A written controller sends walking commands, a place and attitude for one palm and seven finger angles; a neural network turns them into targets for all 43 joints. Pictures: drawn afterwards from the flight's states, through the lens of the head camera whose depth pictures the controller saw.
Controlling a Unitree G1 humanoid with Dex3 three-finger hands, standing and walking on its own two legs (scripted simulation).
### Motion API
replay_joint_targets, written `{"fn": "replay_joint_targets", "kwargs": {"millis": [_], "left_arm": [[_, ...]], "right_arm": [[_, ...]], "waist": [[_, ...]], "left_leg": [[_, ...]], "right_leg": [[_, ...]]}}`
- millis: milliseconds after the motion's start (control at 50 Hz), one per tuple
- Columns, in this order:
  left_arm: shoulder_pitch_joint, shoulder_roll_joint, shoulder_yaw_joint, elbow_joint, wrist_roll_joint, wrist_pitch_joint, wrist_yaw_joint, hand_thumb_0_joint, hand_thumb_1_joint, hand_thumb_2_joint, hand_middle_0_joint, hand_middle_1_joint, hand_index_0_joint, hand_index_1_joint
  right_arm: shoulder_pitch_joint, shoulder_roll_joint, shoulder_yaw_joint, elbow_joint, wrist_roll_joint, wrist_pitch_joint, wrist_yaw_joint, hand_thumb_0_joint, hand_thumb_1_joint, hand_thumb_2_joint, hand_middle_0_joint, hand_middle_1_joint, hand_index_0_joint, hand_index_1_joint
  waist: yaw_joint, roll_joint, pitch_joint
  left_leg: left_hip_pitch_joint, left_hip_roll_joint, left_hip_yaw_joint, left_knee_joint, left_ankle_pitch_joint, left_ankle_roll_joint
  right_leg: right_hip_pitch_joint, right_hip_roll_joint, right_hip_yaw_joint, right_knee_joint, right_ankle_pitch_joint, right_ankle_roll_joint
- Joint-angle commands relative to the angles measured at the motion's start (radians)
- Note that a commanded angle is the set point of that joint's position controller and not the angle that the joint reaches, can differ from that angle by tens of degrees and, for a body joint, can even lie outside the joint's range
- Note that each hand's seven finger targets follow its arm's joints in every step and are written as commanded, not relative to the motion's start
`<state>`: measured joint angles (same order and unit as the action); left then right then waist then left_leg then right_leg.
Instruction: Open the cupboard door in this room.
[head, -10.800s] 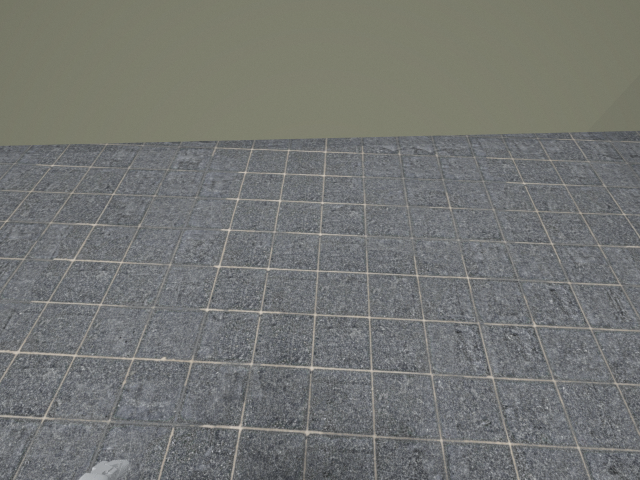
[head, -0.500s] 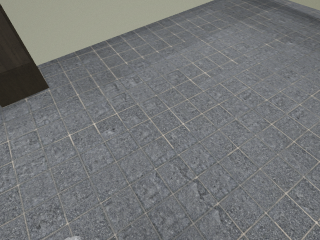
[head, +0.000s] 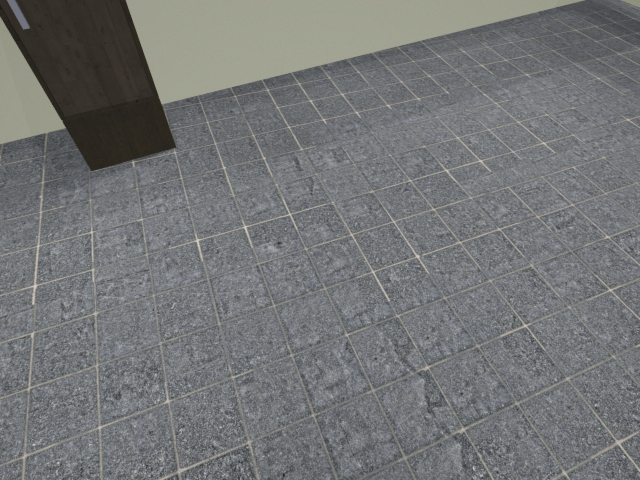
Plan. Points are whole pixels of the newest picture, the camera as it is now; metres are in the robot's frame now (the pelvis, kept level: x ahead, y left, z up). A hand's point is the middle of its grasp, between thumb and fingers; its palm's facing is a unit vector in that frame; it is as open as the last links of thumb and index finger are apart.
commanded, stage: stand and wait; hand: left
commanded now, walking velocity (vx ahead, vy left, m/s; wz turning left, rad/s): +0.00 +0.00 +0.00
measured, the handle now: (13, 3) +1.36 +1.13 -0.04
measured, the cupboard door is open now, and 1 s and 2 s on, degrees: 0 0 0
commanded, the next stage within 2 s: turn or walk to find it in 0.02 s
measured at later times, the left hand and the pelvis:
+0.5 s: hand out of the picture +0.01 +0.18 -0.16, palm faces +0.11 -0.97 -0.22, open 7.4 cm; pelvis -0.02 +0.00 +0.00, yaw +4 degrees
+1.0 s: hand out of the picture -0.07 +0.22 -0.19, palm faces +0.31 -0.93 -0.21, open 7.4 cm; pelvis -0.06 +0.02 -0.02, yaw +15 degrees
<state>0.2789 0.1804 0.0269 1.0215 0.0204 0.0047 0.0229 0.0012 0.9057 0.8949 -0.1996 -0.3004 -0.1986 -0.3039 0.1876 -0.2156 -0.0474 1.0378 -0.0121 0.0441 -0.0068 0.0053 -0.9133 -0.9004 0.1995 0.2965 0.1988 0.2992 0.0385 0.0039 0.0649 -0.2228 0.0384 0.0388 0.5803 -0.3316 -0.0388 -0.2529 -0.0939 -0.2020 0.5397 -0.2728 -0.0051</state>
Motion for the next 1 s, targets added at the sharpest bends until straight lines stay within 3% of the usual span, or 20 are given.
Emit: {"fn": "replay_joint_targets", "kwargs": {"millis": [0, 40, 120, 240, 300, 340, 360, 380, 460, 500, 540, 600, 720, 780, 820, 880, 920, 940, 960, 980], "left_arm": [[0.033, 0.073, 0.015, -0.031, -0.015, 0.003, 0.008, 0.000, 0.900, 0.900, -0.200, -0.300, -0.200, -0.300], [-0.050, 0.086, 0.009, -0.021, -0.011, 0.022, 0.009, 0.000, 0.900, 0.900, -0.200, -0.300, -0.200, -0.300], [-0.030, 0.075, 0.013, 0.012, -0.011, 0.020, -0.003, 0.000, 0.900, 0.900, -0.200, -0.300, -0.200, -0.300], [-0.011, 0.065, 0.012, 0.003, -0.012, 0.009, 0.002, 0.000, 0.900, 0.900, -0.200, -0.300, -0.200, -0.300], [0.064, 0.089, 0.009, 0.035, -0.005, -0.011, 0.010, 0.000, 0.900, 0.900, -0.200, -0.300, -0.200, -0.300], [0.031, 0.177, 0.015, 0.026, 0.000, -0.020, 0.013, 0.000, 0.900, 0.900, -0.200, -0.300, -0.200, -0.300], [0.020, 0.193, 0.024, 0.018, -0.003, -0.023, 0.009, 0.000, 0.900, 0.900, -0.200, -0.300, -0.200, -0.300], [0.008, 0.177, 0.024, 0.020, 0.000, -0.019, 0.011, 0.000, 0.900, 0.900, -0.200, -0.300, -0.200, -0.300], [-0.038, 0.145, 0.016, 0.014, -0.002, -0.016, 0.009, 0.000, 0.900, 0.900, -0.200, -0.300, -0.200, -0.300], [-0.045, 0.136, 0.013, 0.021, -0.009, -0.012, 0.012, 0.000, 0.900, 0.900, -0.200, -0.300, -0.200, -0.300], [-0.038, 0.116, 0.016, 0.015, -0.015, -0.003, 0.009, 0.000, 0.900, 0.900, -0.200, -0.300, -0.200, -0.300], [-0.038, 0.109, 0.021, 0.012, -0.013, 0.014, 0.009, 0.000, 0.900, 0.900, -0.200, -0.300, -0.200, -0.300], [0.021, 0.116, 0.038, -0.007, -0.008, 0.007, 0.008, 0.000, 0.900, 0.900, -0.200, -0.300, -0.200, -0.300], [0.016, 0.178, 0.063, -0.037, -0.001, 0.008, 0.011, 0.000, 0.900, 0.900, -0.200, -0.300, -0.200, -0.300], [0.001, 0.185, 0.068, -0.062, 0.007, 0.002, 0.015, 0.000, 0.900, 0.900, -0.200, -0.300, -0.200, -0.300], [-0.052, 0.189, 0.072, -0.078, 0.016, 0.001, 0.017, 0.000, 0.900, 0.900, -0.200, -0.300, -0.200, -0.300], [-0.048, 0.195, 0.072, -0.085, 0.006, 0.008, 0.011, 0.000, 0.900, 0.900, -0.200, -0.300, -0.200, -0.300], [-0.046, 0.178, 0.068, -0.093, -0.004, 0.019, 0.006, 0.000, 0.900, 0.900, -0.200, -0.300, -0.200, -0.300], [-0.046, 0.115, 0.059, -0.130, -0.011, 0.026, -0.001, 0.000, 0.900, 0.900, -0.200, -0.300, -0.200, -0.300], [-0.116, 0.120, 0.048, -0.159, 0.001, 0.031, 0.001, 0.000, 0.900, 0.900, -0.200, -0.300, -0.200, -0.300]], "right_arm": [[0.084, -0.152, -0.015, -0.024, -0.003, -0.052, -0.010, 0.000, -0.900, -0.900, 0.200, 0.300, 0.200, 0.300], [0.046, -0.130, -0.007, -0.009, -0.005, -0.049, -0.028, 0.000, -0.900, -0.900, 0.200, 0.300, 0.200, 0.300], [0.004, -0.130, -0.013, -0.009, -0.006, -0.048, -0.033, 0.000, -0.900, -0.900, 0.200, 0.300, 0.200, 0.300], [0.008, -0.144, -0.027, -0.015, -0.006, -0.041, -0.025, 0.000, -0.900, -0.900, 0.200, 0.300, 0.200, 0.300], [0.005, -0.099, -0.021, -0.015, 0.005, -0.044, -0.019, 0.000, -0.900, -0.900, 0.200, 0.300, 0.200, 0.300], [0.022, -0.029, -0.004, -0.028, 0.013, -0.042, -0.008, 0.000, -0.900, -0.900, 0.200, 0.300, 0.200, 0.300], [0.000, -0.042, -0.007, -0.031, 0.004, -0.026, -0.012, 0.000, -0.900, -0.900, 0.200, 0.300, 0.200, 0.300], [-0.014, -0.050, -0.011, -0.032, -0.001, -0.016, -0.013, 0.000, -0.900, -0.900, 0.200, 0.300, 0.200, 0.300], [0.062, -0.019, 0.000, 0.011, 0.002, -0.022, -0.015, 0.000, -0.900, -0.900, 0.200, 0.300, 0.200, 0.300], [0.103, -0.013, 0.006, 0.036, 0.000, -0.031, -0.017, 0.000, -0.900, -0.900, 0.200, 0.300, 0.200, 0.300], [0.100, -0.049, 0.006, 0.040, -0.003, -0.041, -0.016, 0.000, -0.900, -0.900, 0.200, 0.300, 0.200, 0.300], [0.047, -0.078, 0.002, 0.019, -0.003, -0.040, -0.013, 0.000, -0.900, -0.900, 0.200, 0.300, 0.200, 0.300], [0.041, -0.090, -0.017, -0.033, -0.004, -0.032, -0.010, 0.000, -0.900, -0.900, 0.200, 0.300, 0.200, 0.300], [0.068, -0.058, -0.024, -0.063, -0.005, -0.017, -0.003, 0.000, -0.900, -0.900, 0.200, 0.300, 0.200, 0.300], [0.042, -0.055, -0.034, -0.085, -0.008, -0.010, 0.002, 0.000, -0.900, -0.900, 0.200, 0.300, 0.200, 0.300], [0.048, -0.023, -0.031, -0.099, 0.003, -0.015, 0.012, 0.000, -0.900, -0.900, 0.200, 0.300, 0.200, 0.300], [0.099, -0.033, -0.028, -0.091, -0.001, -0.025, 0.014, 0.000, -0.900, -0.900, 0.200, 0.300, 0.200, 0.300], [0.125, -0.077, -0.037, -0.089, -0.005, -0.032, 0.015, 0.000, -0.900, -0.900, 0.200, 0.300, 0.200, 0.300], [0.143, -0.181, -0.059, -0.105, -0.015, -0.038, 0.011, 0.000, -0.900, -0.900, 0.200, 0.300, 0.200, 0.300], [0.179, -0.232, -0.069, -0.096, -0.014, -0.036, 0.009, 0.000, -0.900, -0.900, 0.200, 0.300, 0.200, 0.300]], "waist": [[-0.031, 0.195, -0.108], [-0.054, 0.264, -0.013], [-0.038, 0.153, -0.032], [-0.037, 0.144, -0.089], [-0.008, 0.046, -0.111], [-0.030, -0.152, -0.079], [-0.013, -0.261, -0.046], [-0.009, -0.265, 0.010], [-0.041, -0.161, -0.006], [-0.053, -0.120, -0.024], [-0.035, -0.014, -0.011], [-0.015, 0.117, 0.036], [-0.004, 0.061, -0.040], [-0.010, -0.163, -0.060], [-0.004, -0.206, -0.051], [-0.035, -0.152, -0.058], [-0.054, -0.127, -0.093], [-0.074, 0.010, -0.090], [-0.085, 0.291, -0.062], [-0.116, 0.258, -0.063]], "left_leg": [[0.183, 0.264, -0.241, -0.257, 0.430, 0.124], [0.057, 0.278, -0.271, -0.322, 0.505, 0.199], [0.129, 0.228, -0.204, -0.243, 0.679, 0.204], [0.148, 0.190, -0.216, -0.199, 0.662, 0.188], [0.037, 0.111, -0.167, -0.108, 0.430, 0.106], [-0.093, -0.020, -0.053, -0.036, 0.064, 0.031], [-0.082, -0.032, -0.045, 0.042, -0.105, 0.022], [-0.088, -0.017, -0.054, 0.124, -0.151, 0.026], [-0.048, 0.002, -0.034, 0.063, -0.065, 0.025], [0.049, 0.016, -0.026, -0.091, 0.079, 0.025], [0.051, 0.077, -0.104, -0.165, 0.227, 0.047], [-0.123, 0.119, -0.204, -0.258, 0.134, 0.081], [-0.163, 0.086, -0.197, -0.184, 0.135, 0.091], [-0.219, -0.007, -0.053, 0.069, 0.030, 0.043], [-0.232, 0.004, -0.022, 0.312, -0.156, 0.029], [-0.182, 0.029, 0.012, 0.236, -0.164, 0.015], [-0.037, 0.005, 0.045, 0.003, 0.033, 0.013], [0.051, 0.058, -0.064, -0.129, 0.125, 0.041], [0.092, 0.276, -0.403, -0.268, 0.253, 0.141], [0.016, 0.361, -0.492, -0.341, 0.178, 0.213]], "right_leg": [[-0.107, -0.022, 0.080, 0.070, -0.054, 0.038], [-0.116, -0.010, 0.129, 0.260, -0.253, 0.055], [-0.152, -0.004, 0.143, 0.307, -0.213, 0.063], [-0.073, 0.029, 0.123, 0.113, -0.137, 0.069], [0.133, -0.010, 0.151, -0.160, 0.137, 0.054], [0.164, -0.217, 0.338, -0.203, 0.271, -0.045], [0.072, -0.247, 0.391, -0.265, 0.194, -0.105], [0.001, -0.255, 0.403, -0.295, 0.139, -0.135], [0.025, -0.177, 0.281, -0.205, 0.277, -0.125], [-0.015, -0.145, 0.244, -0.170, 0.181, -0.077], [-0.038, -0.066, 0.175, -0.120, 0.061, -0.010], [0.045, -0.017, 0.116, -0.063, -0.007, 0.032], [0.086, -0.053, 0.136, -0.073, -0.014, 0.023], [0.087, -0.240, 0.263, -0.223, -0.113, -0.070], [0.030, -0.344, 0.309, -0.266, -0.012, -0.148], [0.030, -0.319, 0.161, -0.144, 0.247, -0.121], [-0.004, -0.263, 0.072, -0.006, 0.239, -0.058], [-0.120, -0.197, 0.027, 0.120, 0.088, 0.000], [-0.316, -0.051, -0.010, 0.336, -0.225, 0.083], [-0.300, -0.028, 0.082, 0.494, -0.343, 0.071]]}}
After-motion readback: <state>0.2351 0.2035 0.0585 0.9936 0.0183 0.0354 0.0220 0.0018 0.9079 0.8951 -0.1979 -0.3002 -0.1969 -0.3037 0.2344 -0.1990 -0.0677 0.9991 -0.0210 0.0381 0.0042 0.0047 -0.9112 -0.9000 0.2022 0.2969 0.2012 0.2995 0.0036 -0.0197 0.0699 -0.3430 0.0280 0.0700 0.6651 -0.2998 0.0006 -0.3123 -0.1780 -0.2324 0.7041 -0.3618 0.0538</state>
